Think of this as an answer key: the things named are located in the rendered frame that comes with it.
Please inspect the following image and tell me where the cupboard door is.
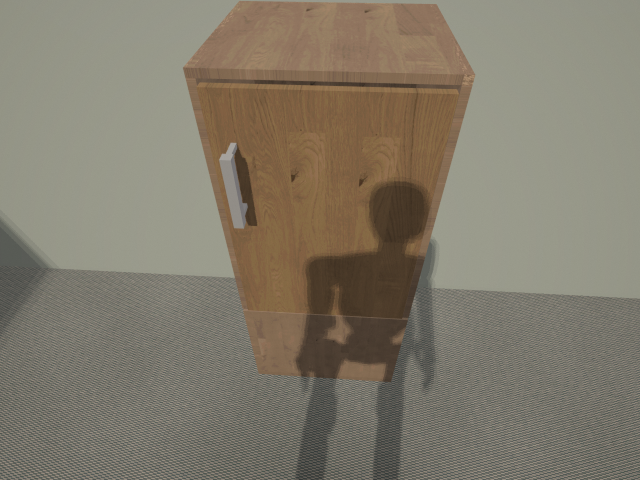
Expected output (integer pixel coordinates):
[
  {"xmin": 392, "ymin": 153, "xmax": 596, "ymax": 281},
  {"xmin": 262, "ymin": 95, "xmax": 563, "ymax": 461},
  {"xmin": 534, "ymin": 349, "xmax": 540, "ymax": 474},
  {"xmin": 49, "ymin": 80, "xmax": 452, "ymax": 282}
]
[{"xmin": 196, "ymin": 82, "xmax": 459, "ymax": 319}]

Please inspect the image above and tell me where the handle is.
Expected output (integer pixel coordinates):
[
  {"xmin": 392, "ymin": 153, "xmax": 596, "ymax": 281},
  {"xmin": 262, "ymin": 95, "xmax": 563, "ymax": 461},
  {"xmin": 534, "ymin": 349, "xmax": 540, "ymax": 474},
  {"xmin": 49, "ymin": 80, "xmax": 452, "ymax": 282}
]
[{"xmin": 219, "ymin": 143, "xmax": 248, "ymax": 229}]

